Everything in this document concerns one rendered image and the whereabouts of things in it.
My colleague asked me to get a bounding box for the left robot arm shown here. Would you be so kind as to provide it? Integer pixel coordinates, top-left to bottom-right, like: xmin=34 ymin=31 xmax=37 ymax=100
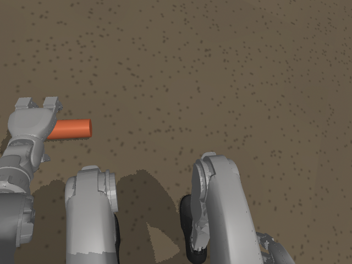
xmin=0 ymin=135 xmax=44 ymax=264

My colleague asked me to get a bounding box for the right robot foot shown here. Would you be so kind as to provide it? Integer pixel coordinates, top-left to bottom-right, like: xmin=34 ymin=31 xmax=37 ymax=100
xmin=180 ymin=195 xmax=207 ymax=264

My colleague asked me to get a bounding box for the left robot hand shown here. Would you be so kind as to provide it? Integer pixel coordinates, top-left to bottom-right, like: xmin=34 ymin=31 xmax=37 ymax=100
xmin=8 ymin=97 xmax=63 ymax=163

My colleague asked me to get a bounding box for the can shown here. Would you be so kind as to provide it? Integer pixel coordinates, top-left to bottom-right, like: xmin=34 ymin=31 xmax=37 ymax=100
xmin=47 ymin=119 xmax=92 ymax=140

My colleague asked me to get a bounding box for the right robot hand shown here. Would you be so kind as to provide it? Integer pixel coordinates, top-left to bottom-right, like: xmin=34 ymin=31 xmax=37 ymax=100
xmin=256 ymin=232 xmax=295 ymax=264

